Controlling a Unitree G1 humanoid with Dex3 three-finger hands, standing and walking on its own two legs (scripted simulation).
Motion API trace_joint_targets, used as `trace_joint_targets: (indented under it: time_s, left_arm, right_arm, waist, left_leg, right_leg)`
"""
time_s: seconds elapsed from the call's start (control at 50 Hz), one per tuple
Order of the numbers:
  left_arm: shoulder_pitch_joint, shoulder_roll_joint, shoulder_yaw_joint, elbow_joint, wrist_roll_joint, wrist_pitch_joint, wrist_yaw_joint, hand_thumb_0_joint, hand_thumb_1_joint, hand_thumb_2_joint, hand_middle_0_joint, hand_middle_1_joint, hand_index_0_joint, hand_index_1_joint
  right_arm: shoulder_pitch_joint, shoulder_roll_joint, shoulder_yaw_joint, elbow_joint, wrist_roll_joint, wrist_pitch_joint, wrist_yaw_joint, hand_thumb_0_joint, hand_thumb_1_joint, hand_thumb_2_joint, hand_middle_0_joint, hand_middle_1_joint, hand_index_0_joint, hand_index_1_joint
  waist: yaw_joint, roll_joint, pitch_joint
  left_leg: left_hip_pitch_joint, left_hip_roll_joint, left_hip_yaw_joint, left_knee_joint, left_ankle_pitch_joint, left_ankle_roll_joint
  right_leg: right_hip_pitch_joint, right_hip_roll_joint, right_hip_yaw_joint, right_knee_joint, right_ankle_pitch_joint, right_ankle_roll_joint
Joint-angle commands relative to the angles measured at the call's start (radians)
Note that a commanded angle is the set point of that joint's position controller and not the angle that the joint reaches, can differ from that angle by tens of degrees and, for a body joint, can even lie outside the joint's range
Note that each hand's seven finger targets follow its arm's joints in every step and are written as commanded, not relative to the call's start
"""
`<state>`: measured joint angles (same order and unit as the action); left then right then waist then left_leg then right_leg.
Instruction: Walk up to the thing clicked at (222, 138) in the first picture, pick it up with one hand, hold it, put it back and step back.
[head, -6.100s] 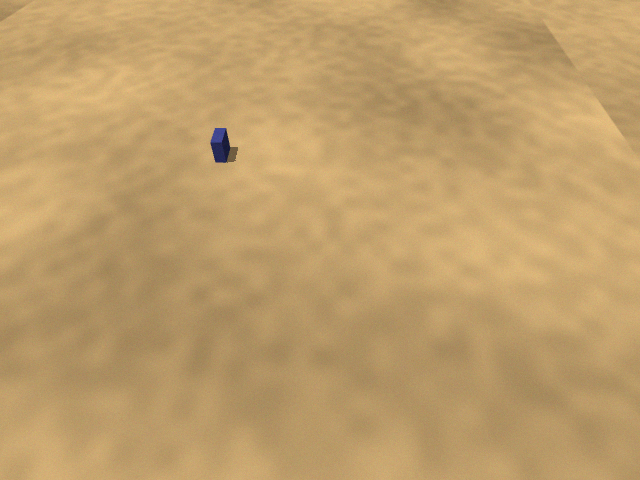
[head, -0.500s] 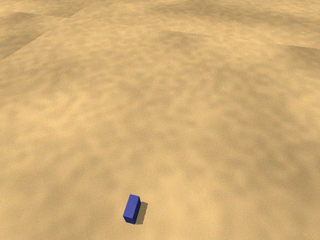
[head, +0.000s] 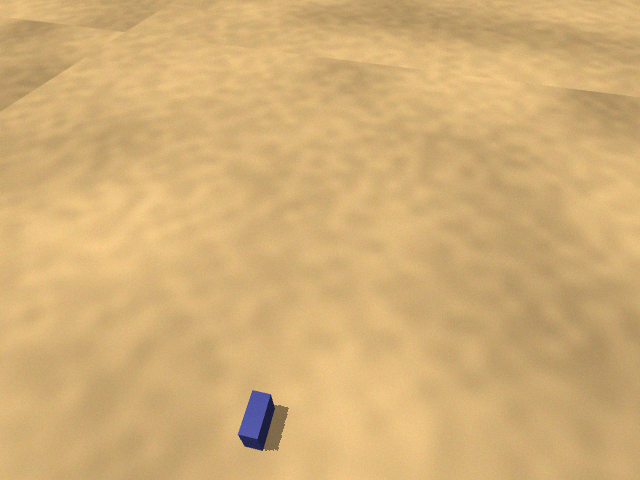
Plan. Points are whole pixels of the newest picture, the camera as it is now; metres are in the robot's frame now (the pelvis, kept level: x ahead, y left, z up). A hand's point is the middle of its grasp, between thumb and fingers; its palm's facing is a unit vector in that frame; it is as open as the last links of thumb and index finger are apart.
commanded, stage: walk up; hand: left
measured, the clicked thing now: (257, 420) +0.41 +0.20 -0.72
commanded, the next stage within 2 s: stand in 0.04 s
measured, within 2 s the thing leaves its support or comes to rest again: neither
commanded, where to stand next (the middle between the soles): +0.05 +0.00 m, yaw -1 degrees
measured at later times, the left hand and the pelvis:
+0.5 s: hand out of the picture +0.07 +0.24 -0.16, palm faces -0.01 -0.94 -0.34, open 7.3 cm; pelvis -0.01 -0.01 +0.00, yaw +0 degrees
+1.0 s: hand out of the picture +0.07 +0.24 -0.16, palm faces -0.02 -0.94 -0.34, open 7.3 cm; pelvis +0.00 -0.02 +0.00, yaw +0 degrees
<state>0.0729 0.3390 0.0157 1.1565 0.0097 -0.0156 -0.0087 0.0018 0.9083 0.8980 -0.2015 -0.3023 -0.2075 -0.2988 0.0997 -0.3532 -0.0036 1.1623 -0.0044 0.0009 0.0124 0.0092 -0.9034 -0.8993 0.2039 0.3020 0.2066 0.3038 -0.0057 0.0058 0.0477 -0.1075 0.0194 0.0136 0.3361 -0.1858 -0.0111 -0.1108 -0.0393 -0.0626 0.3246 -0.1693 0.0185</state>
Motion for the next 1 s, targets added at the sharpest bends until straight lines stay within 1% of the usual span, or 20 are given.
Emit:
trace_joint_targets:
  time_s: [0.0,0.02,0.08,0.1,0.18,0.22,0.28,0.3,0.34,0.4,0.44,0.48,0.58,0.6,0.66,0.7,0.78,0.82,0.94,0.98]
  left_arm:
    - [-0.046,0.218,0.038,-0.066,0.004,-0.021,0.016,0.0,0.9,0.9,-0.2,-0.3,-0.2,-0.3]
    - [-0.051,0.223,0.031,-0.069,-0.002,-0.019,0.02,0.0,0.9,0.9,-0.2,-0.3,-0.2,-0.3]
    - [-0.038,0.213,0.029,-0.068,-0.004,-0.019,0.019,0.0,0.9,0.9,-0.2,-0.3,-0.2,-0.3]
    - [-0.037,0.217,0.028,-0.068,-0.003,-0.019,0.019,0.0,0.9,0.9,-0.2,-0.3,-0.2,-0.3]
    - [-0.048,0.216,0.026,-0.072,-0.003,-0.016,0.018,0.0,0.9,0.9,-0.2,-0.3,-0.2,-0.3]
    - [-0.039,0.216,0.024,-0.068,-0.003,-0.017,0.017,0.0,0.9,0.9,-0.2,-0.3,-0.2,-0.3]
    - [-0.034,0.221,0.024,-0.068,0.0,-0.015,0.016,0.0,0.9,0.9,-0.2,-0.3,-0.2,-0.3]
    - [-0.034,0.226,0.024,-0.068,0.0,-0.016,0.015,0.0,0.9,0.9,-0.2,-0.3,-0.2,-0.3]
    - [-0.035,0.228,0.024,-0.069,0.003,-0.015,0.015,0.0,0.9,0.9,-0.2,-0.3,-0.2,-0.3]
    - [-0.037,0.225,0.023,-0.076,0.0,-0.015,0.013,0.0,0.9,0.9,-0.2,-0.3,-0.2,-0.3]
    - [-0.031,0.229,0.023,-0.077,0.001,-0.017,0.014,0.0,0.9,0.9,-0.2,-0.3,-0.2,-0.3]
    - [-0.027,0.232,0.024,-0.075,-0.001,-0.017,0.014,0.0,0.9,0.9,-0.2,-0.3,-0.2,-0.3]
    - [-0.017,0.229,0.023,-0.074,-0.002,-0.016,0.013,0.0,0.9,0.9,-0.2,-0.3,-0.2,-0.3]
    - [-0.013,0.231,0.023,-0.073,-0.004,-0.016,0.013,0.0,0.9,0.9,-0.2,-0.3,-0.2,-0.3]
    - [-0.011,0.231,0.022,-0.072,-0.001,-0.015,0.014,0.0,0.9,0.9,-0.2,-0.3,-0.2,-0.3]
    - [-0.014,0.232,0.023,-0.076,0.002,-0.014,0.014,0.0,0.9,0.9,-0.2,-0.3,-0.2,-0.3]
    - [-0.006,0.228,0.022,-0.074,-0.003,-0.014,0.012,0.0,0.9,0.9,-0.2,-0.3,-0.2,-0.3]
    - [-0.005,0.237,0.023,-0.076,-0.002,-0.015,0.013,0.0,0.9,0.9,-0.2,-0.3,-0.2,-0.3]
    - [-0.005,0.231,0.021,-0.077,-0.001,-0.016,0.013,0.0,0.9,0.9,-0.2,-0.3,-0.2,-0.3]
    - [-0.014,0.237,0.023,-0.081,-0.001,-0.016,0.014,0.0,0.9,0.9,-0.2,-0.3,-0.2,-0.3]
  right_arm:
    - [-0.044,-0.203,-0.04,-0.068,-0.004,-0.024,-0.014,0.0,-0.9,-0.9,0.2,0.3,0.2,0.3]
    - [-0.059,-0.203,-0.04,-0.078,-0.006,-0.027,-0.018,0.0,-0.9,-0.9,0.2,0.3,0.2,0.3]
    - [-0.062,-0.216,-0.041,-0.075,-0.004,-0.031,-0.02,0.0,-0.9,-0.9,0.2,0.3,0.2,0.3]
    - [-0.061,-0.21,-0.04,-0.075,-0.003,-0.031,-0.021,0.0,-0.9,-0.9,0.2,0.3,0.2,0.3]
    - [-0.064,-0.207,-0.04,-0.074,-0.005,-0.029,-0.021,0.0,-0.9,-0.9,0.2,0.3,0.2,0.3]
    - [-0.064,-0.203,-0.037,-0.072,-0.003,-0.029,-0.018,0.0,-0.9,-0.9,0.2,0.3,0.2,0.3]
    - [-0.066,-0.205,-0.037,-0.074,-0.003,-0.028,-0.017,0.0,-0.9,-0.9,0.2,0.3,0.2,0.3]
    - [-0.065,-0.197,-0.035,-0.073,-0.004,-0.026,-0.016,0.0,-0.9,-0.9,0.2,0.3,0.2,0.3]
    - [-0.061,-0.197,-0.037,-0.076,-0.005,-0.026,-0.015,0.0,-0.9,-0.9,0.2,0.3,0.2,0.3]
    - [-0.058,-0.205,-0.038,-0.075,-0.007,-0.028,-0.015,0.0,-0.9,-0.9,0.2,0.3,0.2,0.3]
    - [-0.059,-0.198,-0.038,-0.077,-0.008,-0.029,-0.013,0.0,-0.9,-0.9,0.2,0.3,0.2,0.3]
    - [-0.056,-0.2,-0.037,-0.074,-0.008,-0.028,-0.014,0.0,-0.9,-0.9,0.2,0.3,0.2,0.3]
    - [-0.05,-0.204,-0.036,-0.072,-0.005,-0.03,-0.015,0.0,-0.9,-0.9,0.2,0.3,0.2,0.3]
    - [-0.043,-0.2,-0.034,-0.072,-0.006,-0.03,-0.014,0.0,-0.9,-0.9,0.2,0.3,0.2,0.3]
    - [-0.04,-0.203,-0.035,-0.072,-0.007,-0.026,-0.015,0.0,-0.9,-0.9,0.2,0.3,0.2,0.3]
    - [-0.039,-0.208,-0.037,-0.074,-0.007,-0.026,-0.016,0.0,-0.9,-0.9,0.2,0.3,0.2,0.3]
    - [-0.031,-0.208,-0.033,-0.071,-0.008,-0.027,-0.015,0.0,-0.9,-0.9,0.2,0.3,0.2,0.3]
    - [-0.034,-0.202,-0.033,-0.075,-0.007,-0.027,-0.015,0.0,-0.9,-0.9,0.2,0.3,0.2,0.3]
    - [-0.026,-0.204,-0.031,-0.078,-0.007,-0.027,-0.015,0.0,-0.9,-0.9,0.2,0.3,0.2,0.3]
    - [-0.022,-0.205,-0.032,-0.079,-0.009,-0.027,-0.016,0.0,-0.9,-0.9,0.2,0.3,0.2,0.3]
  waist:
    - [0.005,-0.005,-0.082]
    - [0.0,-0.024,-0.075]
    - [0.004,-0.001,-0.104]
    - [0.002,-0.005,-0.105]
    - [0.0,0.019,-0.103]
    - [0.002,0.01,-0.078]
    - [0.003,0.01,-0.076]
    - [0.002,-0.003,-0.057]
    - [0.0,-0.012,-0.058]
    - [-0.001,0.016,-0.072]
    - [0.002,0.001,-0.079]
    - [0.004,-0.006,-0.07]
    - [0.004,0.007,-0.083]
    - [0.005,-0.003,-0.069]
    - [0.005,-0.019,-0.054]
    - [0.002,-0.005,-0.073]
    - [0.005,0.009,-0.056]
    - [0.008,-0.012,-0.058]
    - [0.005,-0.01,-0.054]
    - [0.003,0.0,-0.073]
  left_leg:
    - [-0.023,0.099,-0.086,-0.055,0.133,0.027]
    - [-0.019,0.124,-0.103,-0.069,0.215,0.023]
    - [0.017,0.13,-0.097,-0.058,0.263,0.022]
    - [0.016,0.129,-0.096,-0.058,0.262,0.021]
    - [0.005,0.127,-0.089,-0.071,0.21,0.017]
    - [-0.013,0.119,-0.09,-0.082,0.17,0.013]
    - [-0.014,0.118,-0.091,-0.088,0.131,0.016]
    - [-0.026,0.113,-0.091,-0.091,0.091,0.015]
    - [-0.023,0.113,-0.092,-0.086,0.077,0.018]
    - [-0.019,0.116,-0.089,-0.084,0.077,0.02]
    - [-0.016,0.118,-0.094,-0.083,0.106,0.018]
    - [-0.016,0.116,-0.093,-0.08,0.094,0.018]
    - [-0.008,0.118,-0.093,-0.08,0.122,0.019]
    - [-0.018,0.115,-0.095,-0.086,0.126,0.015]
    - [-0.02,0.112,-0.093,-0.077,0.075,0.018]
    - [-0.012,0.118,-0.094,-0.076,0.077,0.022]
    - [-0.029,0.112,-0.09,-0.082,0.065,0.018]
    - [-0.025,0.115,-0.095,-0.079,0.087,0.017]
    - [-0.028,0.116,-0.092,-0.072,0.082,0.019]
    - [-0.021,0.117,-0.09,-0.069,0.106,0.017]
  right_leg:
    - [0.037,-0.098,0.093,-0.052,0.101,-0.027]
    - [0.033,-0.108,0.089,-0.044,0.159,-0.029]
    - [0.049,-0.11,0.087,-0.041,0.194,-0.027]
    - [0.055,-0.111,0.088,-0.042,0.201,-0.026]
    - [0.058,-0.112,0.092,-0.048,0.154,-0.029]
    - [0.045,-0.107,0.091,-0.064,0.116,-0.025]
    - [0.031,-0.106,0.093,-0.073,0.079,-0.025]
    - [0.021,-0.104,0.095,-0.081,0.038,-0.023]
    - [0.006,-0.104,0.097,-0.085,0.012,-0.024]
    - [0.011,-0.108,0.103,-0.078,0.028,-0.032]
    - [0.019,-0.108,0.099,-0.072,0.043,-0.032]
    - [0.01,-0.108,0.105,-0.075,0.031,-0.032]
    - [0.021,-0.108,0.103,-0.065,0.077,-0.036]
    - [0.018,-0.104,0.099,-0.067,0.062,-0.033]
    - [-0.005,-0.103,0.106,-0.079,0.002,-0.031]
    - [0.0,-0.108,0.109,-0.075,0.018,-0.038]
    - [0.004,-0.106,0.112,-0.076,0.016,-0.035]
    - [0.002,-0.104,0.108,-0.069,0.018,-0.036]
    - [0.0,-0.105,0.111,-0.074,0.022,-0.036]
    - [0.014,-0.108,0.114,-0.066,0.055,-0.04]
